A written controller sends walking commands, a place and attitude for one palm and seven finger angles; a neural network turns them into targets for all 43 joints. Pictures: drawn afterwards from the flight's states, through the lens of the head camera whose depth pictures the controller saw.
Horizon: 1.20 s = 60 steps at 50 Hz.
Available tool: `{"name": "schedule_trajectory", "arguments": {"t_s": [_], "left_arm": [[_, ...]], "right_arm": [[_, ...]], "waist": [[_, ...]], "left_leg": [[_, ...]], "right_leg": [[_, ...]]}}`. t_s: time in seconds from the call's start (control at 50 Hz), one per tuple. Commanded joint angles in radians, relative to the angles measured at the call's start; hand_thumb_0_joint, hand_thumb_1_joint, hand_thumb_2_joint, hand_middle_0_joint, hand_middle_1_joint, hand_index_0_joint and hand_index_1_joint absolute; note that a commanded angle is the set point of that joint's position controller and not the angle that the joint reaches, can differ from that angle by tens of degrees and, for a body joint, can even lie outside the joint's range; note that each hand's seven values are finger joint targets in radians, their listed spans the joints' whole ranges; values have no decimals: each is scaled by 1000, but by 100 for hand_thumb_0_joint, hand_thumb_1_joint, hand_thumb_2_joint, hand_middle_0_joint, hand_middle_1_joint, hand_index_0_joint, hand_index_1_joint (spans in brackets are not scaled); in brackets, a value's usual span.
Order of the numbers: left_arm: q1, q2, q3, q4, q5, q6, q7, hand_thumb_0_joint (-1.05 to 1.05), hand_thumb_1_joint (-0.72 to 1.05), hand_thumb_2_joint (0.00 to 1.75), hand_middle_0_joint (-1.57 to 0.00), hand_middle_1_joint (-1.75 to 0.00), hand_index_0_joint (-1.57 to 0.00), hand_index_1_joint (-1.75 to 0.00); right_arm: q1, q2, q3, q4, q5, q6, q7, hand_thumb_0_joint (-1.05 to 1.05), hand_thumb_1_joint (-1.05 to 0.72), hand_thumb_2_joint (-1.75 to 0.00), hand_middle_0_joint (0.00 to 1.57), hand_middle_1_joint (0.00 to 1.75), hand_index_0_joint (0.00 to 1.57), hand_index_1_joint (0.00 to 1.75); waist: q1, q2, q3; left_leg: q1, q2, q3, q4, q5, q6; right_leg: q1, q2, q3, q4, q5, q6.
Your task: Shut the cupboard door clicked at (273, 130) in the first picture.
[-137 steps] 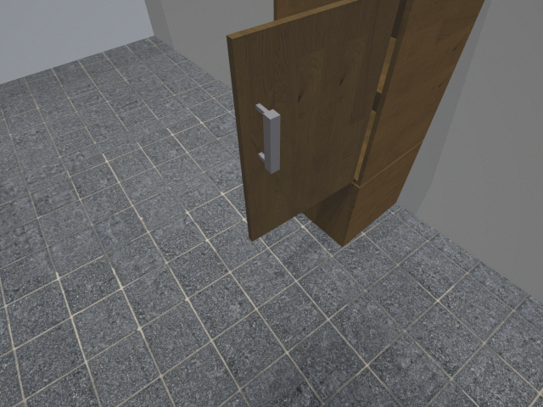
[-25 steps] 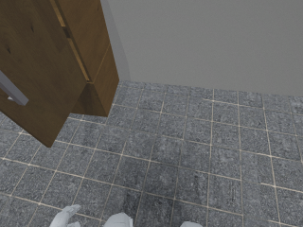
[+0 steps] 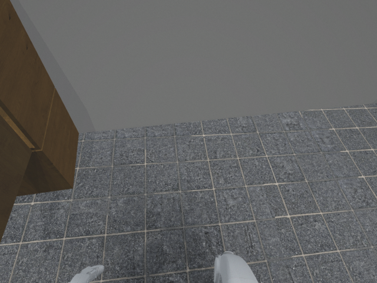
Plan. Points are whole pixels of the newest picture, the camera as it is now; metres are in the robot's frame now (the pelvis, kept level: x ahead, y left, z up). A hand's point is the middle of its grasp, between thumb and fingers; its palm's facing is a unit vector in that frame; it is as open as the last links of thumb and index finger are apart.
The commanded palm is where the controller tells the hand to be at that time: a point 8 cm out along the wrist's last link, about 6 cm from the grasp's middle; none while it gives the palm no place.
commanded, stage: walk to a spot facing it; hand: left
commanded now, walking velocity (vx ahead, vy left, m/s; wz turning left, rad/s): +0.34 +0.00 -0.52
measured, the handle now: out of the picture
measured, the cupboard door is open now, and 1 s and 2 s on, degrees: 85 85 85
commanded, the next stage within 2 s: turn to face it in 1.04 s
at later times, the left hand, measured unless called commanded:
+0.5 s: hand (153, 217) +0.29 +0.10 -0.17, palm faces -0.17 -0.96 -0.22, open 7.1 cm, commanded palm none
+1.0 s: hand (184, 140) +0.57 +0.03 -0.17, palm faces -0.35 -0.92 -0.18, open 7.3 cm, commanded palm none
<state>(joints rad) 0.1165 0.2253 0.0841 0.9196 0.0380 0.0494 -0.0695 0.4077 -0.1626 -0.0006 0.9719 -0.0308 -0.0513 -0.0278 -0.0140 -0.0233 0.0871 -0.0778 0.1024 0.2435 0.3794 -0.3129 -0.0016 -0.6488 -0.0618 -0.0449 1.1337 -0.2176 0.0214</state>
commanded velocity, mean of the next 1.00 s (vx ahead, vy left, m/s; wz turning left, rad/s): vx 0.36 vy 0.00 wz -0.28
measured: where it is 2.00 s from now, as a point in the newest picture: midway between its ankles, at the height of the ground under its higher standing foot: (231, 194)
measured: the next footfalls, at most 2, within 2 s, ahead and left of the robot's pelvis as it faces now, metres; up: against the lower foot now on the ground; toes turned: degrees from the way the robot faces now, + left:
right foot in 0.20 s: +0.19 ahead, -0.15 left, +0.00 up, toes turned -13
left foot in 0.66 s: +0.43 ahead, +0.01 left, +0.00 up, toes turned -7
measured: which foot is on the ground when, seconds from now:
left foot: down 0.00-0.20, up 0.22-0.64, down 0.66-1.00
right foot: up 0.00-0.18, down 0.20-0.66, up 0.68-1.00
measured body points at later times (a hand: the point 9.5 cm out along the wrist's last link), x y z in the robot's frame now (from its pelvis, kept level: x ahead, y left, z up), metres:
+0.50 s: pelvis +0.20 -0.08 +0.00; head +0.25 -0.09 +0.44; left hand +0.30 +0.15 -0.15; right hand +0.23 -0.33 -0.15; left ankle +0.30 +0.07 -0.70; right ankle +0.15 -0.14 -0.75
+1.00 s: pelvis +0.43 -0.12 +0.00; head +0.47 -0.14 +0.44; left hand +0.58 +0.08 -0.15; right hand +0.31 -0.34 -0.15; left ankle +0.39 +0.02 -0.75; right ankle +0.46 -0.27 -0.71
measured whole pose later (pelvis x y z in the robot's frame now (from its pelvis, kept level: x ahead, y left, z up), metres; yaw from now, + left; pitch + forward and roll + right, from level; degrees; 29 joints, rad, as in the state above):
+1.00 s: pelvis +0.43 -0.12 +0.00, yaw -21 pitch +1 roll +0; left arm 0.15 0.19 0.07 1.00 0.04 0.01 -0.05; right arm 0.35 -0.20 -0.04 1.06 -0.04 -0.04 -0.01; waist -0.02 0.00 0.08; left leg -0.06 0.08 0.23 0.36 -0.31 -0.02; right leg -0.51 -0.09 -0.08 0.72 -0.21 -0.01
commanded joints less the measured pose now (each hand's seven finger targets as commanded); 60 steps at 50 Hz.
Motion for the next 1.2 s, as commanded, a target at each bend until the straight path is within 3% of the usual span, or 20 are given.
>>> {"name": "schedule_trajectory", "arguments": {"t_s": [0.0,0.1,0.14,0.16,0.18,0.2,0.24,0.3,0.54,0.6,0.64,0.74,0.82,0.94,1.0,1.02,1.04,1.06,1.1,1.18], "left_arm": [[-218,-17,-23,-123,-7,-40,-6,0,90,90,-20,-30,-20,-30],[-190,8,-18,-107,-9,-50,2,0,90,90,-20,-30,-20,-30],[54,59,0,-39,-9,-67,16,0,90,90,-20,-30,-20,-30],[245,142,27,19,-6,-78,29,0,90,90,-20,-30,-20,-30],[373,259,58,47,-17,-84,48,0,90,90,-20,-30,-20,-30],[335,299,59,45,-40,-74,57,0,90,90,-20,-30,-20,-30],[121,165,22,-12,-36,-74,68,0,90,90,-20,-30,-20,-30],[54,86,-2,-22,-20,-104,72,0,90,90,-20,-30,-20,-30],[228,93,-4,102,-19,-129,72,0,90,90,-20,-30,-20,-30],[180,91,-3,92,-28,-128,72,0,90,90,-20,-30,-20,-30],[195,36,-22,45,-35,-133,57,0,90,90,-20,-30,-20,-30],[141,6,-8,65,-5,-88,35,0,90,90,-20,-30,-20,-30],[119,-29,-12,52,-5,-70,28,0,90,90,-20,-30,-20,-30],[-26,-18,-15,6,-5,-73,21,0,90,90,-20,-30,-20,-30],[79,23,-8,42,-4,-82,24,0,90,90,-20,-30,-20,-30],[223,69,6,86,-4,-95,30,0,90,90,-20,-30,-20,-30],[384,178,35,129,1,-107,50,0,90,90,-20,-30,-20,-30],[424,243,42,142,-25,-104,59,0,90,90,-20,-30,-20,-30],[275,173,22,107,-27,-98,77,0,90,90,-20,-30,-20,-30],[103,61,-21,74,-18,-118,83,0,90,90,-20,-30,-20,-30]], "right_arm": [[147,-153,-40,4,-8,-16,-10,0,-90,-90,20,30,20,30],[143,-181,-46,29,-11,-5,-5,0,-90,-90,20,30,20,30],[75,-205,-51,14,2,0,0,0,-90,-90,20,30,20,30],[27,-185,-47,-8,20,-3,14,0,-90,-90,20,30,20,30],[20,-105,-38,-56,40,-5,12,0,-90,-90,20,30,20,30],[-84,-122,-52,-85,29,2,10,0,-90,-90,20,30,20,30],[-85,-127,-67,-54,14,12,10,0,-90,-90,20,30,20,30],[-16,-84,-56,3,-1,41,19,0,-90,-90,20,30,20,30],[-335,-82,-58,-87,8,7,49,0,-90,-90,20,30,20,30],[-120,-139,-72,-8,-3,-9,30,0,-90,-90,20,30,20,30],[116,-313,-107,32,-19,-5,15,0,-90,-90,20,30,20,30],[-100,-145,-64,-10,-3,-21,5,0,-90,-90,20,30,20,30],[-61,-140,-67,14,0,-26,10,0,-90,-90,20,30,20,30],[3,-165,-67,47,-11,-7,17,0,-90,-90,20,30,20,30],[-4,-182,-59,54,-4,1,16,0,-90,-90,20,30,20,30],[-18,-174,-55,51,5,0,20,0,-90,-90,20,30,20,30],[-22,-123,-47,26,22,-6,30,0,-90,-90,20,30,20,30],[-53,-109,-49,-3,27,-6,24,0,-90,-90,20,30,20,30],[-138,-111,-56,0,23,-1,17,0,-90,-90,20,30,20,30],[-19,-31,-37,77,13,40,20,0,-90,-90,20,30,20,30]], "waist": [[-66,168,17],[-36,188,-22],[91,133,-137],[182,22,-244],[199,-226,-356],[185,-132,-231],[63,-94,-103],[-28,-71,-60],[40,-74,-39],[-79,-8,-113],[-135,331,-267],[0,129,-27],[8,132,-59],[-22,154,2],[45,113,-62],[113,46,-140],[173,-184,-250],[166,-264,-264],[113,-163,-148],[-21,-95,-95]], "left_leg": [[121,242,-86,-137,412,94],[122,260,5,-9,744,81],[17,226,39,284,871,38],[-222,165,61,541,641,1],[-567,-28,17,916,-286,-60],[-674,-9,-174,1063,-312,-40],[-602,74,-247,1012,-67,-35],[-468,75,-223,804,27,-55],[-413,-25,-165,262,69,-30],[14,-53,-158,89,161,16],[351,388,-695,-49,198,220],[-72,253,-395,-205,19,122],[-73,197,-193,-216,148,118],[-54,211,-119,-166,198,109],[-67,175,-64,36,394,68],[-162,124,-23,247,446,34],[-411,16,43,562,214,-12],[-582,-59,-67,836,-320,-31],[-629,32,-218,916,-182,-28],[-394,39,-196,625,-62,-48]], "right_leg": [[-100,-24,-45,-216,16,-15],[170,59,-122,-431,-69,-79],[534,113,-137,-550,-29,-119],[862,-2,2,-594,-9,-163],[1094,-339,552,-719,81,-298],[922,-396,624,-838,92,-328],[608,-287,434,-894,-130,-233],[420,-175,219,-944,52,-190],[644,-162,217,-842,387,-199],[455,-86,131,-559,492,-136],[61,102,1,34,-314,-65],[15,-40,85,113,-72,-41],[84,-53,20,-140,-5,-24],[188,-14,-67,-446,9,-34],[433,52,-123,-566,22,-65],[662,33,-65,-608,18,-102],[918,-209,284,-687,8,-197],[963,-399,554,-824,149,-308],[745,-354,435,-847,138,-280],[480,-236,37,-855,455,-183]]}}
